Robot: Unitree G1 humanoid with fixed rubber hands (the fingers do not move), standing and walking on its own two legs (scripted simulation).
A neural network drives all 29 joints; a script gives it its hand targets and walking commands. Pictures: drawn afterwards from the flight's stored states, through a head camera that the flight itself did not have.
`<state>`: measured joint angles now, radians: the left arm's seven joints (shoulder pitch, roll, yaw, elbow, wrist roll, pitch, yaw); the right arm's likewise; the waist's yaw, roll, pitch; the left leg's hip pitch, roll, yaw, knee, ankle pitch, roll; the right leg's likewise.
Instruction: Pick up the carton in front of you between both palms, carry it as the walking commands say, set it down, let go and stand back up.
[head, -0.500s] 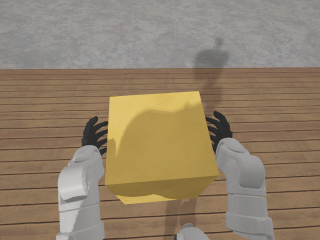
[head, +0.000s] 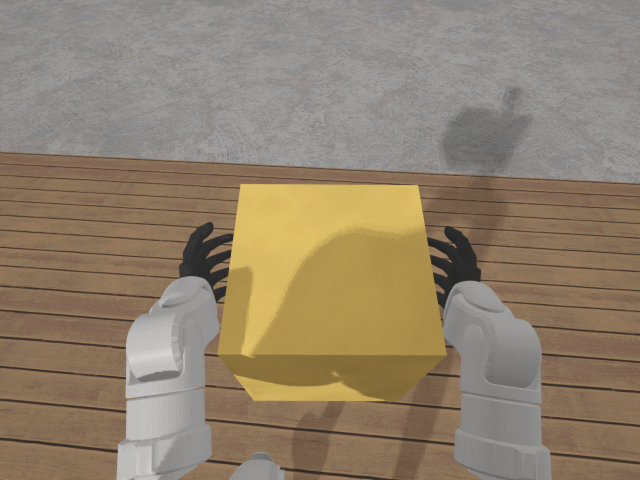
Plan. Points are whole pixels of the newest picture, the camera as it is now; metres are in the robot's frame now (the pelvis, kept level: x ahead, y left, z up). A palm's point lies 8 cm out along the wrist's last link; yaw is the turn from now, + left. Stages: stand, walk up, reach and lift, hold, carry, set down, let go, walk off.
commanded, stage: carry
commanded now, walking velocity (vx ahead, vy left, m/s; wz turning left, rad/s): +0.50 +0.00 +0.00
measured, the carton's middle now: (327, 304) +0.35 +0.02 +0.02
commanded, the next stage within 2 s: none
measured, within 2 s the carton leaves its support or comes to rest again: neither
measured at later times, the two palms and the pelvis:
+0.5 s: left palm (248, 151) +0.65 +0.16 +0.04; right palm (419, 155) +0.63 -0.14 +0.04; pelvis +0.32 +0.03 -0.04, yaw -1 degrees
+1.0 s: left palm (271, 81) +0.94 +0.16 +0.01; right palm (399, 82) +0.96 -0.14 +0.00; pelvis +0.63 +0.00 -0.08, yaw +0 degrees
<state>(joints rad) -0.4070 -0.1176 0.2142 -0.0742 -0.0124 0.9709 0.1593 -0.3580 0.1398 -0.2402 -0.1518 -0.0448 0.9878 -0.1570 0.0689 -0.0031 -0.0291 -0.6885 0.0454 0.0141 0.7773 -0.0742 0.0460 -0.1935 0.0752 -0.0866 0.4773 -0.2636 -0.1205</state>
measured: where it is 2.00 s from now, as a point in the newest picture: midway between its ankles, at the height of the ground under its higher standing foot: (321, 238)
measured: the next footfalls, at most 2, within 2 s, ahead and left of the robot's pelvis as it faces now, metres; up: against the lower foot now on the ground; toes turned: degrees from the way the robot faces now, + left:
left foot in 0.16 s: +0.27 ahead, +0.07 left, -0.04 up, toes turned +2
right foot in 0.66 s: +0.60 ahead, -0.05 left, -0.08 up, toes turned -3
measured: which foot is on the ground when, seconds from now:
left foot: up 0.00-0.14, down 0.16-0.68, up 0.70-1.00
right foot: down 0.00-0.16, up 0.18-0.64, down 0.66-1.00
